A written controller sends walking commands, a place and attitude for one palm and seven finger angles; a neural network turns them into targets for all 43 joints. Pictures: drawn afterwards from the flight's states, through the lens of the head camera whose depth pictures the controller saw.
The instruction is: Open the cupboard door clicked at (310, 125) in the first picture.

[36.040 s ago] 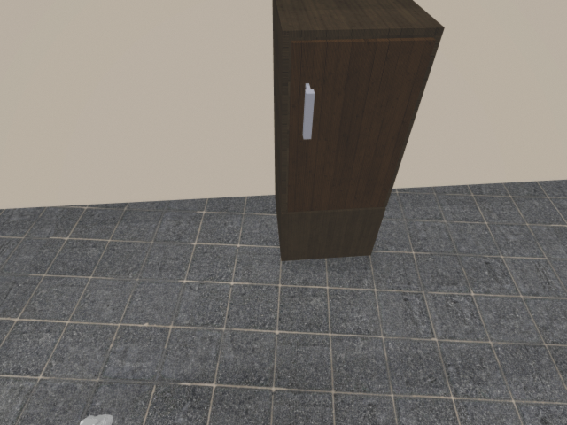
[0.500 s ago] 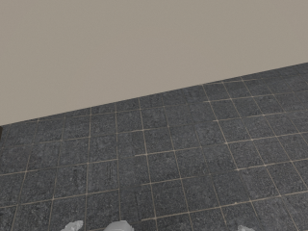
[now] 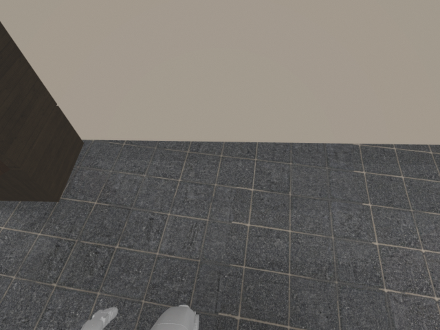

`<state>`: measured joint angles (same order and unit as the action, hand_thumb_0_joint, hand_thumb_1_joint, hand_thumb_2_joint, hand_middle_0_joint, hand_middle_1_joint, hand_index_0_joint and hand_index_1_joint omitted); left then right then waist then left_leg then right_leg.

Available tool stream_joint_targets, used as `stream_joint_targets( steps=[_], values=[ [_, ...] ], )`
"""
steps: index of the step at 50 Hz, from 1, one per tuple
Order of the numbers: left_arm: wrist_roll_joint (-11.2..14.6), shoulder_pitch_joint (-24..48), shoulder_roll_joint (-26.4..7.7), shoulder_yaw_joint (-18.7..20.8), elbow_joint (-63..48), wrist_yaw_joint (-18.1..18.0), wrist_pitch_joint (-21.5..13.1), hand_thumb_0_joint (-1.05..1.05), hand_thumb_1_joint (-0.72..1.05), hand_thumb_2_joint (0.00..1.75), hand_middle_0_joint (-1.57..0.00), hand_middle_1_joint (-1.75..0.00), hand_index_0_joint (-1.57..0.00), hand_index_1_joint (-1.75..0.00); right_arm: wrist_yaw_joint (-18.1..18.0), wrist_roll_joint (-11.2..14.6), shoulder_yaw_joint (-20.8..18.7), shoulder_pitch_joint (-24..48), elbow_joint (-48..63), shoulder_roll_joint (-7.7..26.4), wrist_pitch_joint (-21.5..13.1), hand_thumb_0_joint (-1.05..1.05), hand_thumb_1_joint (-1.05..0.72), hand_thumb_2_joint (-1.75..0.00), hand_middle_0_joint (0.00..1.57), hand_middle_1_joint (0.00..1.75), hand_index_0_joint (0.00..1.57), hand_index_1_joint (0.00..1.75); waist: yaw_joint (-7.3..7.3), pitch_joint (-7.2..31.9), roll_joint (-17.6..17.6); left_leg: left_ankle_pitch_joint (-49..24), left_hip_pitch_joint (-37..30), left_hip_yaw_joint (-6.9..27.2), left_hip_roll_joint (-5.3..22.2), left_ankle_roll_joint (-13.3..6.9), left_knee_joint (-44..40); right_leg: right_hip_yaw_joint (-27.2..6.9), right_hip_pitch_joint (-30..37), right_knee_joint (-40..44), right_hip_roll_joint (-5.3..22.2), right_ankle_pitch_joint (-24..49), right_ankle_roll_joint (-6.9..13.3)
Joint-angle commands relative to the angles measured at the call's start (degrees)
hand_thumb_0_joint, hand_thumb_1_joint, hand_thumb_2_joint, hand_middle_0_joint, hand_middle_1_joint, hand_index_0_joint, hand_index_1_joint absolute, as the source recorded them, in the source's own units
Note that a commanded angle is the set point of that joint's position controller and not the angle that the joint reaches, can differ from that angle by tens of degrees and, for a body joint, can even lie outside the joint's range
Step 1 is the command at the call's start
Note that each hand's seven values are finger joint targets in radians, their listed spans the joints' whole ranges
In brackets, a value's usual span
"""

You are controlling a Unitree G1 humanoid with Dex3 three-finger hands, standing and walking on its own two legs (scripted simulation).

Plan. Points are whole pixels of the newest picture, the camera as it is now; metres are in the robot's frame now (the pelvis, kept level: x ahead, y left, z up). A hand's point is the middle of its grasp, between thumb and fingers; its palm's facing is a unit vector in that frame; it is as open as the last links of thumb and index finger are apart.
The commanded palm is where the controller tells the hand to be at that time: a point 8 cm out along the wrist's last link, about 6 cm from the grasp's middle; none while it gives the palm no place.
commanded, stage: turn to face it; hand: left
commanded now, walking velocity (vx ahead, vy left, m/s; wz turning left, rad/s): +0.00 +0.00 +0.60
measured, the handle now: out of the picture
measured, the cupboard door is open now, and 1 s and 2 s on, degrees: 51 51 51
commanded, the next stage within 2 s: take the last steps up to it in 1.30 s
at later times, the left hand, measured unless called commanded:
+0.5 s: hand out of the picture +0.05 +0.22 -0.15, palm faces +0.31 -0.90 -0.31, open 7.4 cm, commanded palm none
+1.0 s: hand out of the picture +0.00 +0.21 -0.16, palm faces +0.58 -0.77 -0.27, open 7.4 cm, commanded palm none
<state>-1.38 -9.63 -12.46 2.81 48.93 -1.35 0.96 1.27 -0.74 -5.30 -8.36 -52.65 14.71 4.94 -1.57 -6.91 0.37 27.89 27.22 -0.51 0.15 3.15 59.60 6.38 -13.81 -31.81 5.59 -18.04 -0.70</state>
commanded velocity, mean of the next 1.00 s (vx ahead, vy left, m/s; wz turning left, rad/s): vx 0.00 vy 0.00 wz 0.57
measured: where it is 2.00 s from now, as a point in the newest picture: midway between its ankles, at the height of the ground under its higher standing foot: outside the picture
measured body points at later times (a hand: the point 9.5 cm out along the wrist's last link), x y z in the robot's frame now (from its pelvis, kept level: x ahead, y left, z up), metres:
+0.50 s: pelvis +0.02 -0.02 -0.01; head +0.07 -0.02 +0.44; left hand +0.04 +0.27 -0.13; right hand +0.18 -0.24 -0.16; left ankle -0.01 +0.12 -0.71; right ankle +0.04 -0.14 -0.74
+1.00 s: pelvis +0.04 -0.02 +0.00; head +0.08 +0.01 +0.44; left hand -0.03 +0.25 -0.14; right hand +0.26 -0.18 -0.15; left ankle -0.01 +0.10 -0.74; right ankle +0.12 -0.14 -0.72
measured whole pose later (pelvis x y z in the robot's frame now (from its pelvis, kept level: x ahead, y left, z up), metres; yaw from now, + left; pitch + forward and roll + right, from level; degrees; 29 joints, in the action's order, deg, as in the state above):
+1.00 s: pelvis +0.04 -0.02 +0.00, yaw +36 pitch +1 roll -1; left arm -0.6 -8.8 -14.4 3.7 49.4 -0.2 2.2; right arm 0.2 -1.3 -3.2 -9.3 -51.9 12.8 3.0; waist -0.4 -5.5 0.7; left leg 14.8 19.0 5.7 -0.4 1.1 33.1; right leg 2.3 -19.5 -40.7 2.6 -23.0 -3.9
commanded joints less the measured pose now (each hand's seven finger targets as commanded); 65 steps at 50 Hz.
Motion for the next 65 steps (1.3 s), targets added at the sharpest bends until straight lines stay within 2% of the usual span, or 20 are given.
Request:
stream_joint_targets(
  steps=[1, 5, 6, 7, 8, 13, 20, 22, 25, 31, 34, 35, 36, 37, 49, 51, 54, 62, 63, 65],
  values=[
    [-0.1, -4.9, -12.1, 3.2, -2.0, -0.4, -1.3, 0.0, 0.9, 0.9, -0.2, -0.3, -0.2, -0.3, 0.5, 0.3, 0.8, 5.7, 6.5, 1.1, -2.4, 0.0, -0.9, -0.9, 0.2, 0.3, 0.2, 0.3, 4.28, 9.4, -11.8, 0.1, -0.9, -4.5, 0.2, 0.6, -13.1, -6.3, 11.5, 6.9, 13.8, 36.3, 7.2],
    [0.6, -4.1, -12.9, 3.7, -1.3, 0.2, -1.0, 0.0, 0.9, 0.9, -0.2, -0.3, -0.2, -0.3, 0.3, 0.1, 0.6, 0.6, 5.5, 3.2, -3.0, 0.0, -0.9, -0.9, 0.2, 0.3, 0.2, 0.3, 1.24, 10.8, -9.9, -13.5, -14.0, -5.6, -0.7, -1.0, -31.2, -1.4, 6.3, -1.6, 12.9, 31.9, 2.3],
    [0.9, -3.3, -11.6, 3.6, -2.4, 0.5, -0.7, 0.0, 0.9, 0.9, -0.2, -0.3, -0.2, -0.3, 0.1, -0.1, -0.4, -2.7, 5.0, 6.8, -3.5, 0.0, -0.9, -0.9, 0.2, 0.3, 0.2, 0.3, -1.0, 12.7, -2.2, -24.9, -23.3, 1.1, 4.9, -3.8, -34.6, 1.4, -2.5, -9.6, 10.6, 23.2, -1.0],
    [1.2, -2.3, -7.5, 2.6, -4.8, 0.8, -0.4, 0.0, 0.9, 0.9, -0.2, -0.3, -0.2, -0.3, -0.4, -0.7, -2.0, -7.3, 4.7, 13.4, -3.8, 0.0, -0.9, -0.9, 0.2, 0.3, 0.2, 0.3, -3.21, 14.3, 15.0, -46.2, -31.1, 22.6, 20.9, -12.9, -36.2, 3.6, -17.9, -23.2, 2.3, -11.4, -5.6],
    [0.5, 2.3, -7.4, 1.7, -6.8, 0.4, 0.3, 0.0, 0.9, 0.9, -0.2, -0.3, -0.2, -0.3, -0.8, -0.8, -2.2, -11.0, 3.6, 15.5, -3.3, 0.0, -0.9, -0.9, 0.2, 0.3, 0.2, 0.3, -4.81, 12.7, 12.5, -47.7, -27.9, 25.2, 25.1, -17.5, -36.8, -2.5, -20.3, -31.2, 1.2, -20.7, -4.7],
    [0.9, 1.7, -6.8, 2.2, -3.4, 0.9, 0.9, 0.0, 0.9, 0.9, -0.2, -0.3, -0.2, -0.3, -2.5, -0.9, -0.9, -1.3, 5.4, 10.8, -4.1, 0.0, -0.9, -0.9, 0.2, 0.3, 0.2, 0.3, 0.18, 10.1, 10.3, -40.3, -18.4, 15.7, 14.0, -12.7, -36.5, -6.1, -14.8, -28.1, -0.1, -10.2, -4.3],
    [0.9, -5.7, -7.9, 2.9, -2.1, 0.7, 0.0, 0.0, 0.9, 0.9, -0.2, -0.3, -0.2, -0.3, -1.8, -0.4, -1.4, 3.5, 6.5, 10.0, -2.8, 0.0, -0.9, -0.9, 0.2, 0.3, 0.2, 0.3, 3.98, 10.0, 6.5, -21.7, -4.9, 16.2, 7.6, -7.8, -32.0, -4.1, 7.4, 4.6, -3.8, 1.7, -2.5],
    [-0.4, -6.9, -15.7, 4.3, -2.5, -0.1, -0.7, 0.0, 0.9, 0.9, -0.2, -0.3, -0.2, -0.3, -1.0, 0.1, -0.7, 4.0, 8.9, 4.4, -2.8, 0.0, -0.9, -0.9, 0.2, 0.3, 0.2, 0.3, 5.27, 8.7, -18.9, 5.3, 7.5, 1.7, -4.4, -0.6, -8.1, -27.9, 10.5, 19.4, 20.4, 1.4, 7.6],
    [0.2, -1.9, -10.7, 2.9, -3.6, -0.6, -1.0, 0.0, 0.9, 0.9, -0.2, -0.3, -0.2, -0.3, -0.4, -0.3, -0.8, 4.0, 7.0, 4.9, -2.1, 0.0, -0.9, -0.9, 0.2, 0.3, 0.2, 0.3, 2.35, 6.4, -16.8, 2.6, 7.1, 2.6, 1.0, -0.5, 7.7, -15.6, 6.6, 12.8, 15.5, 20.6, 9.4],
    [-0.1, -6.1, -12.7, 3.4, -1.4, -0.3, -1.4, 0.0, 0.9, 0.9, -0.2, -0.3, -0.2, -0.3, 0.6, 0.3, 1.1, 6.8, 6.8, 1.0, -2.5, 0.0, -0.9, -0.9, 0.2, 0.3, 0.2, 0.3, 4.22, 8.8, -11.5, -1.4, -2.0, -5.1, -0.3, 0.1, -16.2, -5.3, 11.9, 5.6, 14.2, 38.4, 6.6],
    [0.4, -4.7, -13.0, 3.7, -1.2, 0.1, -1.0, 0.0, 0.9, 0.9, -0.2, -0.3, -0.2, -0.3, 0.4, 0.0, 0.8, 2.1, 5.8, 2.9, -2.9, 0.0, -0.9, -0.9, 0.2, 0.3, 0.2, 0.3, 1.32, 9.5, -10.3, -11.9, -12.5, -5.8, -0.9, -1.2, -29.2, -0.9, 6.6, -1.1, 13.1, 32.7, 2.6],
    [0.9, -3.7, -12.2, 3.6, -2.1, 0.4, -0.8, 0.0, 0.9, 0.9, -0.2, -0.3, -0.2, -0.3, 0.2, -0.2, 0.0, -1.7, 5.2, 5.8, -3.3, 0.0, -0.9, -0.9, 0.2, 0.3, 0.2, 0.3, -0.91, 11.8, -4.4, -22.5, -21.6, -1.4, 2.6, -3.3, -33.7, 1.3, -0.4, -9.1, 11.6, 27.1, -0.3],
    [1.2, -3.5, -8.1, 2.9, -4.3, 0.8, -0.5, 0.0, 0.9, 0.9, -0.2, -0.3, -0.2, -0.3, -0.2, -0.8, -1.7, -6.7, 4.7, 12.7, -3.8, 0.0, -0.9, -0.9, 0.2, 0.3, 0.2, 0.3, -3.17, 14.2, 14.7, -42.3, -30.6, 20.8, 18.8, -11.8, -35.6, 4.0, -15.9, -23.5, 3.2, -6.6, -5.1],
    [0.7, 0.3, -7.6, 2.0, -6.3, 0.5, 0.1, 0.0, 0.9, 0.9, -0.2, -0.3, -0.2, -0.3, -0.8, -0.7, -2.2, -10.4, 3.5, 15.6, -3.4, 0.0, -0.9, -0.9, 0.2, 0.3, 0.2, 0.3, -4.68, 14.4, 14.7, -46.2, -28.5, 26.6, 24.7, -18.0, -37.7, -2.2, -19.8, -32.1, 0.9, -21.8, -4.6],
    [0.8, -6.3, -7.0, 2.6, -1.2, 0.8, 0.0, 0.0, 0.9, 0.9, -0.2, -0.3, -0.2, -0.3, -1.9, -0.5, -1.0, 2.7, 5.7, 9.4, -3.0, 0.0, -0.9, -0.9, 0.2, 0.3, 0.2, 0.3, 3.88, 10.2, 5.9, -21.8, -5.1, 14.6, 8.0, -8.0, -32.3, -3.3, 7.1, 3.1, -4.0, 1.9, -2.6],
    [-0.4, -7.1, -14.9, 4.0, -1.6, 0.0, -0.8, 0.0, 0.9, 0.9, -0.2, -0.3, -0.2, -0.3, -1.1, 0.1, -0.1, 2.1, 7.5, 3.4, -2.8, 0.0, -0.9, -0.9, 0.2, 0.3, 0.2, 0.3, 4.71, 8.2, -17.7, 3.2, 6.1, 1.4, -4.3, -1.1, -11.8, -26.7, 9.8, 18.6, 18.1, -0.5, 6.4],
    [0.0, -2.2, -11.1, 2.9, -2.6, -0.4, -0.8, 0.0, 0.9, 0.9, -0.2, -0.3, -0.2, -0.3, -0.7, -0.4, -0.5, 3.2, 6.1, 4.4, -1.9, 0.0, -0.9, -0.9, 0.2, 0.3, 0.2, 0.3, 2.62, 4.8, -16.8, 3.0, 4.4, 3.2, 0.6, -1.6, 7.2, -20.2, 0.9, 15.6, 16.1, 9.1, 9.5],
    [0.4, -5.6, -11.6, 2.9, 1.3, 0.1, -1.3, 0.0, 0.9, 0.9, -0.2, -0.3, -0.2, -0.3, -0.7, 0.2, 1.7, 0.1, 2.7, 0.7, -3.4, 0.0, -0.9, -0.9, 0.2, 0.3, 0.2, 0.3, 1.8, 9.2, -10.7, -10.9, -13.2, -3.9, -1.8, -1.3, -30.2, -6.9, 5.7, 3.2, 10.6, 30.1, 3.8],
    [0.7, -4.9, -10.5, 2.6, 1.3, 0.3, -1.1, 0.0, 0.9, 0.9, -0.2, -0.3, -0.2, -0.3, -0.7, 0.2, 1.3, -2.0, 1.9, 2.5, -3.8, 0.0, -0.9, -0.9, 0.2, 0.3, 0.2, 0.3, 0.6, 9.9, -7.2, -18.3, -19.2, -1.3, 1.1, -2.4, -35.5, -4.9, 1.4, -0.6, 9.1, 24.0, 1.2],
    [1.3, -3.7, -5.3, 1.2, -1.1, 0.5, -0.2, 0.0, 0.9, 0.9, -0.2, -0.3, -0.2, -0.3, -1.5, -0.9, -0.2, -5.5, 1.9, 11.2, -4.1, 0.0, -0.9, -0.9, 0.2, 0.3, 0.2, 0.3, -1.04, 10.8, 15.1, -41.5, -23.3, 21.2, 21.8, -14.4, -40.1, -0.7, -12.3, -16.9, 0.2, -16.8, -4.3]
  ],
)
